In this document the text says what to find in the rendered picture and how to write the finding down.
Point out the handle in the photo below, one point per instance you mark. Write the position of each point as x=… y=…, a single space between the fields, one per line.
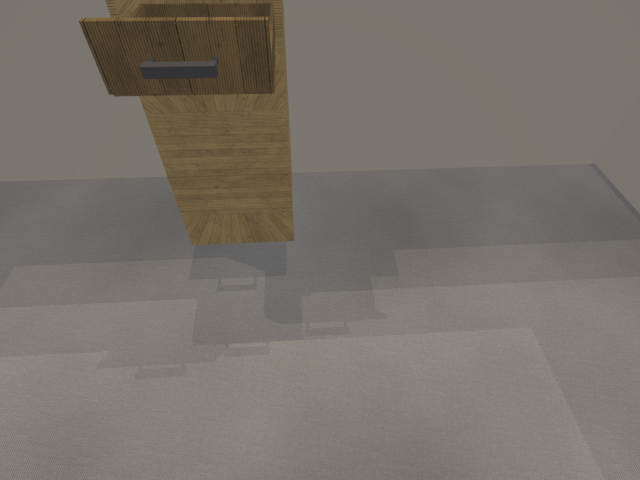
x=179 y=69

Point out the cabinet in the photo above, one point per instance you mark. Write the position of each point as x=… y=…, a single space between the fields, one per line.
x=227 y=157

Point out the drawer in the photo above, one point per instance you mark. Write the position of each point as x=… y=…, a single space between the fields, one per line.
x=241 y=35

